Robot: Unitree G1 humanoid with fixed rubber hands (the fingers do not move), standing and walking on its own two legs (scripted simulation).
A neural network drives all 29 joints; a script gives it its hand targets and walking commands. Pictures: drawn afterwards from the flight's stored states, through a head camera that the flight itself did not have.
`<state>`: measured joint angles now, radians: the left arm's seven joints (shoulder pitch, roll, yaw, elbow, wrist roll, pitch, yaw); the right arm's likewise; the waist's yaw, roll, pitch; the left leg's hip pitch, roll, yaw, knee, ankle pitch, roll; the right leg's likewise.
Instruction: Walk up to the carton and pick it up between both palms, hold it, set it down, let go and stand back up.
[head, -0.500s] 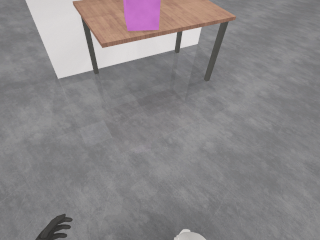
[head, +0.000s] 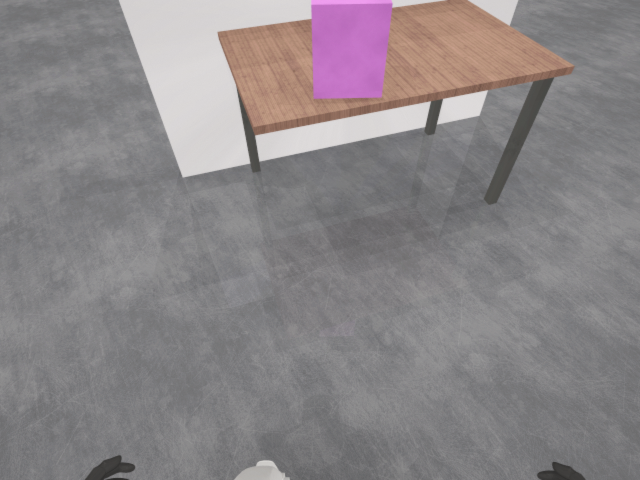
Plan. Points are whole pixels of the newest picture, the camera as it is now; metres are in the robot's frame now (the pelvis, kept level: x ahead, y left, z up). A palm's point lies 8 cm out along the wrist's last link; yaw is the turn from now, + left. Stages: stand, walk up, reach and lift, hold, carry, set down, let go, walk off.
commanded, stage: walk up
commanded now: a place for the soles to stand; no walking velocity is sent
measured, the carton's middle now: (347, 38) +1.23 -0.07 +0.00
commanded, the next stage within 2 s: none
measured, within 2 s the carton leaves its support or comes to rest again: neither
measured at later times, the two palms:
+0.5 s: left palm (185, 410) +0.24 +0.21 -0.10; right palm (608, 378) +0.28 -0.40 -0.09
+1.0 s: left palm (233, 322) +0.38 +0.16 -0.09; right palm (618, 315) +0.38 -0.47 -0.09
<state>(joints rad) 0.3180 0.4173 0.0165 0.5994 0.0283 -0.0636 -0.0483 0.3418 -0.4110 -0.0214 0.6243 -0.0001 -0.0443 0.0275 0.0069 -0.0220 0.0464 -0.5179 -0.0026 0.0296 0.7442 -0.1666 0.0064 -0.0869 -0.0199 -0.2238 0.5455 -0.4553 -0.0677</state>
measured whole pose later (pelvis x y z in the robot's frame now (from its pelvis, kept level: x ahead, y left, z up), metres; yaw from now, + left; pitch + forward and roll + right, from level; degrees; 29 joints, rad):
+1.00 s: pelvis +0.31 -0.16 -0.01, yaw +8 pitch -2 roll +3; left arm 0.31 0.42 0.02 0.60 0.03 0.01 -0.05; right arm 0.49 -0.42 -0.02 0.65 0.00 -0.05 -0.05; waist 0.00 -0.05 0.07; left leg -0.35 -0.03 0.05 0.61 -0.27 0.07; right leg -0.35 0.02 -0.12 0.95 -0.46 -0.01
